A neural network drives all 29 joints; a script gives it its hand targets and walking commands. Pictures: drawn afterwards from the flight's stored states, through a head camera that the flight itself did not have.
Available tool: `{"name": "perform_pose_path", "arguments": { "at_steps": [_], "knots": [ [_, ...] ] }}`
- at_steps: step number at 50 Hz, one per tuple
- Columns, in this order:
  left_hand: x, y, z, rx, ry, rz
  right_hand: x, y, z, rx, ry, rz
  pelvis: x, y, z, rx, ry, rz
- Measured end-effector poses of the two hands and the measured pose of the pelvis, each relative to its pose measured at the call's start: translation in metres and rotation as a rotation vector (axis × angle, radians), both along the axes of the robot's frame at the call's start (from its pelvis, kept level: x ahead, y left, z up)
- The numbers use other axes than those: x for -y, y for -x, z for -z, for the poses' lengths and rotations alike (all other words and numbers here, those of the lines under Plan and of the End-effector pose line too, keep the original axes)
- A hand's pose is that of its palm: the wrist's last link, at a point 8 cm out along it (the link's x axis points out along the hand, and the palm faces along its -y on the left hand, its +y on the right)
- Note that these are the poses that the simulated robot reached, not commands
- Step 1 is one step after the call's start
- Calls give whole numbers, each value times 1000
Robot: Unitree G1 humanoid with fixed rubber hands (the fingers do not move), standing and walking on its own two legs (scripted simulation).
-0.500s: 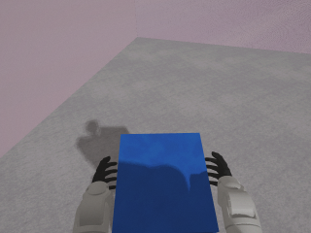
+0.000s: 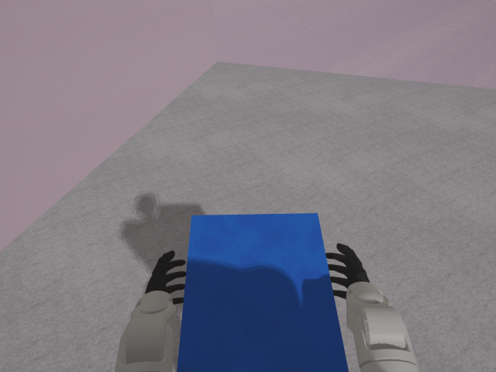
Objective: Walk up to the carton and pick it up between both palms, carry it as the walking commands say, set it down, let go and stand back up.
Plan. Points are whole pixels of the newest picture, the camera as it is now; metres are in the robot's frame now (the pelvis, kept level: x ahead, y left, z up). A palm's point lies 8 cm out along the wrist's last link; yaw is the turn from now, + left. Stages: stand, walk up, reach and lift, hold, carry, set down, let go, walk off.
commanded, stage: carry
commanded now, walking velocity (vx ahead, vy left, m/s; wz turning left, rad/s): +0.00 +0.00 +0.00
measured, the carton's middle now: (256, 299) +0.30 +0.00 -0.05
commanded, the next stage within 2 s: none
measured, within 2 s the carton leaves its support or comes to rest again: neither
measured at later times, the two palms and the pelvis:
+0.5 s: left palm (166, 293) +0.27 +0.15 +0.03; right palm (361, 285) +0.28 -0.17 +0.03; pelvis +0.01 -0.01 +0.00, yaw +0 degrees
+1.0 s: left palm (175, 288) +0.28 +0.14 +0.03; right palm (367, 277) +0.29 -0.18 +0.04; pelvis +0.02 -0.02 +0.00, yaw +0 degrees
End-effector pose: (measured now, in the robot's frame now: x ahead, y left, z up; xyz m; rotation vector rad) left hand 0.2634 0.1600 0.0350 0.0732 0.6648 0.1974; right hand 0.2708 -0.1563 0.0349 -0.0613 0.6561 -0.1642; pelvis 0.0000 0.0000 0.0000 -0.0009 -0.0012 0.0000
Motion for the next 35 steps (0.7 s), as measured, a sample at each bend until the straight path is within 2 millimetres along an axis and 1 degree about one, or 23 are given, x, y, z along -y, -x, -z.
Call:
{"name": "perform_pose_path", "arguments": {
  "at_steps": [13,21,29,35],
  "knots": [
    [5,-2,0,-4,-2,5,5,-2,1,-4,-2,3,4,-1,0,-6,-3,0],
    [8,-5,4,-19,6,3,8,-4,4,-20,3,4,8,-4,-1,-14,-3,0],
    [13,-13,-1,0,-5,7,12,-11,1,1,-8,13,10,-9,0,-16,-8,2],
    [15,-14,-2,3,-5,2,15,-15,0,6,-16,7,14,-14,0,-9,-12,2]
  ]
}}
